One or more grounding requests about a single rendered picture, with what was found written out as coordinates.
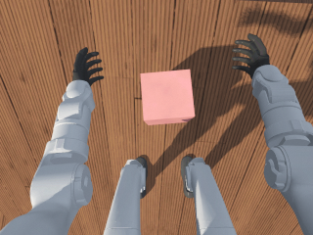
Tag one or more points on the right robot hand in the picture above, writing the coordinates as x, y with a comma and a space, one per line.
258, 56

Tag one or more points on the right robot upper arm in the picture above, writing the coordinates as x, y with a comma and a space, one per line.
289, 169

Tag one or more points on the carton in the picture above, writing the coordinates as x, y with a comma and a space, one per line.
167, 97

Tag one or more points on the left robot upper arm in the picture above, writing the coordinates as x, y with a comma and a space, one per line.
58, 192

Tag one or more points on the robot right forearm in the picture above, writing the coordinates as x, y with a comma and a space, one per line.
284, 122

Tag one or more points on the left robot hand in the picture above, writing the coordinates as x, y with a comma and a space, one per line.
80, 67

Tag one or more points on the robot right thigh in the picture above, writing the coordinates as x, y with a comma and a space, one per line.
212, 217

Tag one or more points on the robot right foot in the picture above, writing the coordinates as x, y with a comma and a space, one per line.
184, 163

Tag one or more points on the robot left forearm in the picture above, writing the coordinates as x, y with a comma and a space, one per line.
68, 144

